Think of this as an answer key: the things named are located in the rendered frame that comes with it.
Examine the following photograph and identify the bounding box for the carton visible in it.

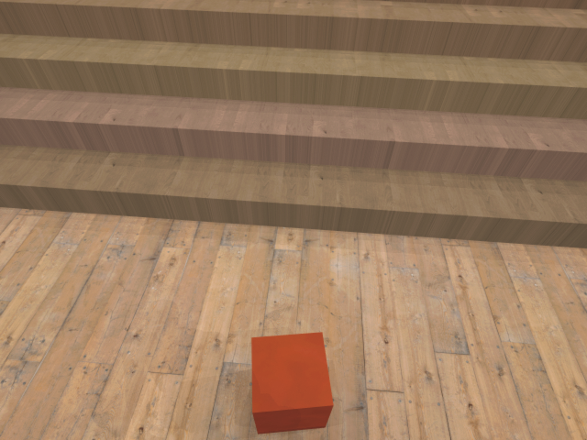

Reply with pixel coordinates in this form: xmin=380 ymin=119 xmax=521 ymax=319
xmin=251 ymin=332 xmax=334 ymax=435

